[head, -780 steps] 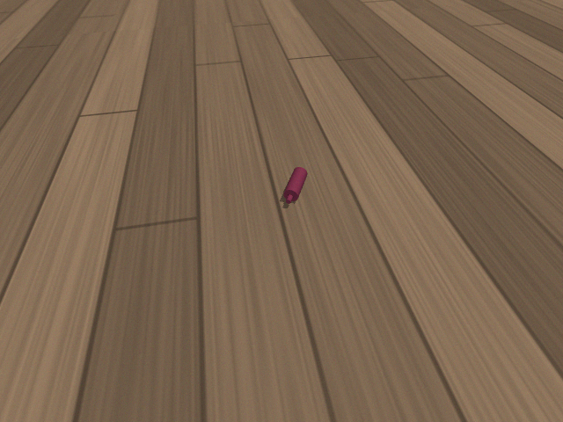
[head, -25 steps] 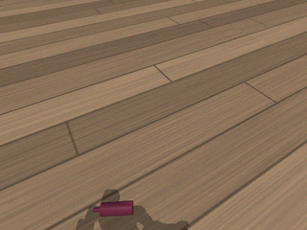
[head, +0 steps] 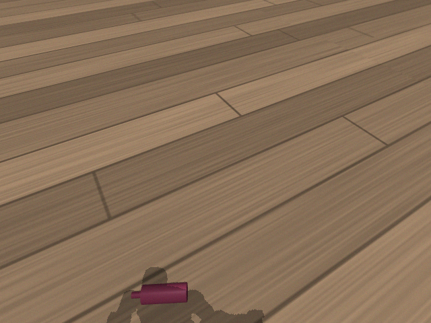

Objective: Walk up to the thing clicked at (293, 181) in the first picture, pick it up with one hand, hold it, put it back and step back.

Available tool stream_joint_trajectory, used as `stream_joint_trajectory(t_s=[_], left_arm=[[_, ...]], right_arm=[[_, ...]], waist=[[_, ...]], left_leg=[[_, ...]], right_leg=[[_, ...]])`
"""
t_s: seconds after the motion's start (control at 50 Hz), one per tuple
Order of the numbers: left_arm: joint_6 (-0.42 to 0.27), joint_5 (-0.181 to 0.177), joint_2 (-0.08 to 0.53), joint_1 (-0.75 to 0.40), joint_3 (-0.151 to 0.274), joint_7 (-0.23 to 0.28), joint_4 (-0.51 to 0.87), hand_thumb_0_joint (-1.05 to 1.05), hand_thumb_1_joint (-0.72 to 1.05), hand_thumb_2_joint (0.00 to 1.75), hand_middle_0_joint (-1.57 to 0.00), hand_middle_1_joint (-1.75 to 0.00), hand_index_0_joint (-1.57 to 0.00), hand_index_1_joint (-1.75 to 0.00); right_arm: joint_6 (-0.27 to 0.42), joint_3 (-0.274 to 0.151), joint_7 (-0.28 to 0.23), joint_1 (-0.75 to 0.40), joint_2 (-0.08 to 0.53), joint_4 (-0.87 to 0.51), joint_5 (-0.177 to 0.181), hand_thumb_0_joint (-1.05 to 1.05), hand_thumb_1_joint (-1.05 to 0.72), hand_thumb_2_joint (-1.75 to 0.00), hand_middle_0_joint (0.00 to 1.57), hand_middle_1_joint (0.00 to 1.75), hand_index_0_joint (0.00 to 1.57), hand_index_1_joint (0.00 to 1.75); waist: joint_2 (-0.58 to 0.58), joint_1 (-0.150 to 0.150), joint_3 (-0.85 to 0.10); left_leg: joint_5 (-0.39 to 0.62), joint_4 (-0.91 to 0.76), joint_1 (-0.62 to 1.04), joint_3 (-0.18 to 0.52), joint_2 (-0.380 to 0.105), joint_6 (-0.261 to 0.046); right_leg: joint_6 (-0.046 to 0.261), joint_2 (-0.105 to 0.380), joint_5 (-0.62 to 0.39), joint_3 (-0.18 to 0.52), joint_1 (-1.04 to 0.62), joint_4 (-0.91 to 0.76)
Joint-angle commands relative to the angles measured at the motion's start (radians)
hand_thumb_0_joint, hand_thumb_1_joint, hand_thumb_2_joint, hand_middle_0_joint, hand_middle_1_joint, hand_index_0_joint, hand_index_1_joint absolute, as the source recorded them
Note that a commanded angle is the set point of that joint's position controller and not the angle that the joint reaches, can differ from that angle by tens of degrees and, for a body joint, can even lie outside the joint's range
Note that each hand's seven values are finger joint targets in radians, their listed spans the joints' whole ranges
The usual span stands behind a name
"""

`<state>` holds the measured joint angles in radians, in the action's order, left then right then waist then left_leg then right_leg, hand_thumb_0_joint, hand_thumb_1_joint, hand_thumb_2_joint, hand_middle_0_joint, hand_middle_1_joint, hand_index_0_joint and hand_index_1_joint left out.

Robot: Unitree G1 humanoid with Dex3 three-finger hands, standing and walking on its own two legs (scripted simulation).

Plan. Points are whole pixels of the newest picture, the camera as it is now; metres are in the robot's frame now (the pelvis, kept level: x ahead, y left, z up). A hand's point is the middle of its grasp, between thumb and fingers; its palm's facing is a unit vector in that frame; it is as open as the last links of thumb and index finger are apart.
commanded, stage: stand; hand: left
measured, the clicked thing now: (159, 293) +0.42 +0.27 -0.74
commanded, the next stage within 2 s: none
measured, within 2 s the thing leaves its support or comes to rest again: neither
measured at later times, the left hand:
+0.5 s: hand out of the picture +0.08 +0.26 -0.15, palm faces -0.03 -0.93 -0.36, open 7.4 cm
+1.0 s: hand out of the picture +0.08 +0.26 -0.16, palm faces -0.03 -0.93 -0.36, open 7.4 cm
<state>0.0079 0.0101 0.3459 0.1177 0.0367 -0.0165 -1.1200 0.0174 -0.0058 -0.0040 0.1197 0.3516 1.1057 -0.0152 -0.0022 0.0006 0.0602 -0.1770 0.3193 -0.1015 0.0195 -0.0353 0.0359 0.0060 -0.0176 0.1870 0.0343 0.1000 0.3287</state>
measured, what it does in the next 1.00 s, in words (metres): stands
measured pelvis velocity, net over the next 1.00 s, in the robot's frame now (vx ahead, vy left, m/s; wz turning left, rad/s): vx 0.01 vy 0.00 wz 0.00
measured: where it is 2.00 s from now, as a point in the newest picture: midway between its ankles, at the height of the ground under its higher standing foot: outside the picture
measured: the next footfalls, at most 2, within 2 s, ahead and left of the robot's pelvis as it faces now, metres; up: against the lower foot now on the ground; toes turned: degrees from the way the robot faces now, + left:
none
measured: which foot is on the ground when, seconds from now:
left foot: down 0.00-1.00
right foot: down 0.00-1.00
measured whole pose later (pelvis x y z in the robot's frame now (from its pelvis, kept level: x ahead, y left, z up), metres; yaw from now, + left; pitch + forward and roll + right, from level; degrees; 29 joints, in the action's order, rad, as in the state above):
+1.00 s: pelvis +0.01 +0.00 +0.00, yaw +0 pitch -2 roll +0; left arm -0.01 0.01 0.36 0.12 0.00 0.00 -1.12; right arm 0.01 0.00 0.01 0.11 0.35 1.12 -0.01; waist 0.00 0.00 0.06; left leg -0.18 0.31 -0.10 0.02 -0.03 0.03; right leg 0.00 -0.01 0.19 0.04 0.10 0.32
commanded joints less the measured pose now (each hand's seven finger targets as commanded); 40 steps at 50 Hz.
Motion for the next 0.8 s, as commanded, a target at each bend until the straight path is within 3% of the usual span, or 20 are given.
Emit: stream_joint_trajectory(t_s=[0.0,0.12,0.3,0.4,0.5,0.6,0.66,0.78], left_arm=[[-0.037,-0.001,0.223,-0.046,0.025,0.018,0.068,0.00,0.90,0.90,-0.20,-0.30,-0.20,-0.30],[-0.039,-0.003,0.220,-0.040,0.014,0.022,0.060,0.00,0.90,0.90,-0.20,-0.30,-0.20,-0.30],[-0.047,-0.004,0.230,-0.031,0.008,0.027,0.061,0.00,0.90,0.90,-0.20,-0.30,-0.20,-0.30],[-0.040,-0.005,0.228,-0.031,0.003,0.027,0.059,0.00,0.90,0.90,-0.20,-0.30,-0.20,-0.30],[-0.044,-0.003,0.233,-0.026,0.002,0.027,0.061,0.00,0.90,0.90,-0.20,-0.30,-0.20,-0.30],[-0.041,-0.004,0.230,-0.031,-0.001,0.027,0.064,0.00,0.90,0.90,-0.20,-0.30,-0.20,-0.30],[-0.042,-0.002,0.233,-0.029,0.000,0.028,0.066,0.00,0.90,0.90,-0.20,-0.30,-0.20,-0.30],[-0.041,-0.003,0.231,-0.024,0.000,0.029,0.063,0.00,0.90,0.90,-0.20,-0.30,-0.20,-0.30]], right_arm=[[0.015,-0.040,-0.008,-0.041,0.212,-0.061,0.006,0.00,-0.90,-0.90,0.20,0.30,0.20,0.30],[0.010,-0.038,-0.004,-0.033,0.215,-0.051,0.005,0.00,-0.90,-0.90,0.20,0.30,0.20,0.30],[0.011,-0.036,-0.002,-0.031,0.215,-0.048,0.005,0.00,-0.90,-0.90,0.20,0.30,0.20,0.30],[0.009,-0.035,-0.002,-0.031,0.216,-0.038,0.005,0.00,-0.90,-0.90,0.20,0.30,0.20,0.30],[0.010,-0.036,-0.001,-0.035,0.215,-0.044,0.007,0.00,-0.90,-0.90,0.20,0.30,0.20,0.30],[0.009,-0.036,-0.001,-0.037,0.216,-0.039,0.007,0.00,-0.90,-0.90,0.20,0.30,0.20,0.30],[0.009,-0.038,-0.002,-0.036,0.220,-0.041,0.007,0.00,-0.90,-0.90,0.20,0.30,0.20,0.30],[0.009,-0.037,-0.003,-0.037,0.215,-0.043,0.007,0.00,-0.90,-0.90,0.20,0.30,0.20,0.30]], waist=[[0.017,0.004,-0.082],[-0.005,0.004,-0.068],[-0.002,0.002,-0.099],[0.006,0.000,-0.057],[0.007,0.003,-0.097],[0.008,0.002,-0.074],[0.014,0.006,-0.104],[0.010,0.002,-0.088]], left_leg=[[0.113,-0.042,0.028,0.063,-0.092,-0.053],[0.095,-0.048,0.023,0.065,-0.093,-0.055],[0.174,-0.037,0.047,0.061,-0.098,-0.052],[0.118,-0.055,0.018,0.069,-0.093,-0.049],[0.159,-0.041,0.046,0.065,-0.097,-0.052],[0.142,-0.046,0.030,0.065,-0.095,-0.049],[0.170,-0.036,0.048,0.060,-0.096,-0.050],[0.173,-0.040,0.039,0.062,-0.096,-0.051]], right_leg=[[0.024,0.137,-0.153,0.095,-0.002,-0.056],[0.019,0.135,-0.125,0.088,0.012,-0.062],[0.015,0.142,-0.215,0.078,-0.012,-0.047],[0.018,0.133,-0.134,0.080,0.015,-0.058],[0.016,0.139,-0.188,0.079,-0.004,-0.047],[0.019,0.135,-0.159,0.079,0.010,-0.051],[0.020,0.139,-0.202,0.083,-0.004,-0.044],[0.020,0.137,-0.196,0.076,-0.004,-0.041]])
